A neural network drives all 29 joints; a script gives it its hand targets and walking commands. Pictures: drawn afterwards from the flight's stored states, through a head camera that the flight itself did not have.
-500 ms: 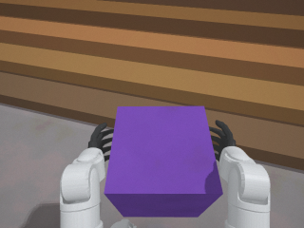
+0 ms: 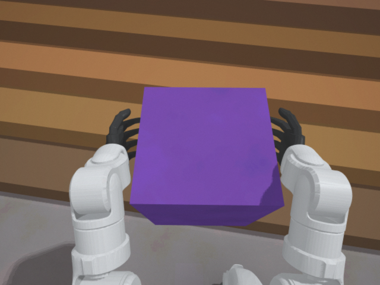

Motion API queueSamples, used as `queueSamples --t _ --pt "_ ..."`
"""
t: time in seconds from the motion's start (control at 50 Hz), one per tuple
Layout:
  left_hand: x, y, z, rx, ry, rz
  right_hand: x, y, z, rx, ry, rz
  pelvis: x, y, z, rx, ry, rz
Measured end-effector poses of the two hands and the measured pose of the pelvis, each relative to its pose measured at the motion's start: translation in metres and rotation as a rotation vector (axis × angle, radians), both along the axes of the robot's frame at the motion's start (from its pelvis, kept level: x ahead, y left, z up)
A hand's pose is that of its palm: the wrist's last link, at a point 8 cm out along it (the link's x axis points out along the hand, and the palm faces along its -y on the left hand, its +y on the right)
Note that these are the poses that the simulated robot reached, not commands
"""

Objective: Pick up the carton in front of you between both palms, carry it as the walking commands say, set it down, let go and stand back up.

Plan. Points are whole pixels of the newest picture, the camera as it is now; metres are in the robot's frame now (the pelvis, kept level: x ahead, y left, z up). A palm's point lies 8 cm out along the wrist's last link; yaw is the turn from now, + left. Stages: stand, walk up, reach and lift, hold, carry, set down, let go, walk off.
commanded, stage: carry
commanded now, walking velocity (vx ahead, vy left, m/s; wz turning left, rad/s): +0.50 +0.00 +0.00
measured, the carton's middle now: (202, 166) +0.33 -0.01 +0.07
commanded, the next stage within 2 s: none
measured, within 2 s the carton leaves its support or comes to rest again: neither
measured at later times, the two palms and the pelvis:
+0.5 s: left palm (147, 43) +0.71 +0.13 +0.12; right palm (248, 39) +0.74 -0.17 +0.12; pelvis +0.33 -0.04 -0.01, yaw +1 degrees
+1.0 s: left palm out of the picture +1.12 +0.12 +0.27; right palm out of the picture +1.07 -0.17 +0.28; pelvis +0.71 +0.04 +0.13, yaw -2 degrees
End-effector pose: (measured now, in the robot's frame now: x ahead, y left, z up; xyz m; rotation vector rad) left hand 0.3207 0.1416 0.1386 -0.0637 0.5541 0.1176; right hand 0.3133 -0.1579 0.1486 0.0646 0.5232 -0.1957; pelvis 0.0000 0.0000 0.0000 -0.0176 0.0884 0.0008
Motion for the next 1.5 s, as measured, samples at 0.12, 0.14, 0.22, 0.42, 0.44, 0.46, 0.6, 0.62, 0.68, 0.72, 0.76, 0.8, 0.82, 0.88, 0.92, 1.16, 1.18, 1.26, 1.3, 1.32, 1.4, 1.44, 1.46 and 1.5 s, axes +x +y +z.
queueSamples --t 0.12,0.14,0.22,0.42,0.44,0.46,0.6,0.62,0.68,0.72,0.76,0.8,0.82,0.88,0.92,1.16,1.18,1.26,1.3,1.32,1.4,1.44,1.46,1.5 --pt "0.115 -0.007 0.018 0.079 0.023 0.002 0.126 -0.008 0.011 -0.041 0.026 0.079 0.087 -0.016 -0.017 0.025 -0.011 0.02" --pt "0.134 -0.009 0.018 0.092 0.032 0.006 0.149 -0.01 0.009 -0.043 0.034 0.093 0.103 -0.02 -0.023 0.027 -0.016 0.026" --pt "0.202 -0.011 0.008 0.135 0.108 0.042 0.232 -0.011 -0.008 -0.027 0.105 0.152 0.156 -0.033 -0.036 0.018 -0.025 0.03" --pt "0.337 -0.011 -0.019 0.049 0.207 0.11 0.378 -0.01 -0.028 0.034 0.205 0.127 0.267 -0.045 -0.012 0.045 0.03 0.024" --pt "0.351 -0.01 -0.019 0.042 0.192 0.115 0.392 -0.01 -0.028 0.043 0.191 0.12 0.281 -0.043 -0.011 0.046 0.033 0.022" --pt "0.365 -0.01 -0.018 0.037 0.175 0.118 0.405 -0.01 -0.028 0.052 0.174 0.112 0.295 -0.041 -0.011 0.045 0.036 0.018" --pt "0.471 0.003 -0.01 0.015 0.06 0.101 0.505 0.005 -0.022 0.085 0.061 0.086 0.417 -0.019 -0.02 0.04 0.028 -0.025" --pt "0.49 0.007 -0.01 0.014 0.054 0.097 0.522 0.008 -0.022 0.08 0.054 0.085 0.437 -0.015 -0.021 0.045 0.027 -0.024" --pt "0.551 0.013 -0.014 0.009 0.085 0.065 0.573 0.014 -0.024 0.053 0.085 0.064 0.498 0.002 -0.015 0.049 0.008 -0.016" --pt "0.594 0.009 -0.013 0.005 0.122 0.014 0.601 0.01 -0.021 0.018 0.122 0.023 0.529 0.012 0.0 0.063 -0.004 -0.012" --pt "0.629 0.002 -0.006 0.013 0.159 -0.032 0.622 0.003 -0.015 0.007 0.161 -0.01 0.551 0.021 0.023 0.071 -0.013 -0.01" --pt "0.657 -0.005 0.009 0.012 0.19 -0.061 0.638 -0.002 -0.003 0.041 0.188 -0.03 0.575 0.029 0.049 0.071 -0.014 -0.012" --pt "0.67 -0.008 0.02 0.012 0.198 -0.071 0.647 -0.005 0.005 0.055 0.195 -0.05 0.587 0.033 0.063 0.066 -0.012 -0.017" --pt "0.711 -0.017 0.056 0.015 0.184 -0.103 0.676 -0.012 0.04 0.081 0.179 -0.099 0.627 0.042 0.097 0.036 -0.007 -0.036" --pt "0.739 -0.021 0.082 0.011 0.153 -0.125 0.7 -0.016 0.069 0.073 0.148 -0.119 0.655 0.046 0.114 0.012 -0.008 -0.045" --pt "0.891 0.022 0.195 0.03 0.079 -0.022 0.904 0.025 0.211 -0.052 0.085 0.057 0.842 0.02 0.157 -0.06 -0.006 -0.004" --pt "0.898 0.033 0.201 0.043 0.106 0.013 0.924 0.035 0.216 -0.048 0.109 0.099 0.856 0.017 0.165 -0.064 -0.01 0.004" --pt "0.916 0.076 0.22 0.061 0.191 0.128 0.984 0.084 0.233 -0.042 0.185 0.231 0.894 0.011 0.202 -0.073 -0.04 0.009" --pt "0.929 0.091 0.236 0.054 0.213 0.163 1.007 0.101 0.247 -0.033 0.206 0.256 0.915 0.01 0.223 -0.056 -0.051 0.016" --pt "0.939 0.097 0.247 0.05 0.211 0.176 1.019 0.106 0.257 -0.027 0.205 0.263 0.925 0.01 0.233 -0.042 -0.056 0.021" --pt "0.998 0.107 0.3 0.066 0.153 0.194 1.075 0.115 0.298 0.015 0.146 0.262 0.97 0.019 0.257 0.0 -0.047 0.036" --pt "1.032 0.107 0.323 0.08 0.126 0.187 1.104 0.114 0.314 0.04 0.119 0.246 0.996 0.03 0.262 0.006 -0.035 0.031" --pt "1.049 0.107 0.332 0.088 0.118 0.179 1.118 0.113 0.32 0.05 0.112 0.235 1.011 0.036 0.264 0.01 -0.032 0.025" --pt "1.085 0.106 0.345 0.104 0.116 0.154 1.145 0.111 0.328 0.061 0.11 0.21 1.041 0.049 0.268 0.023 -0.026 0.018"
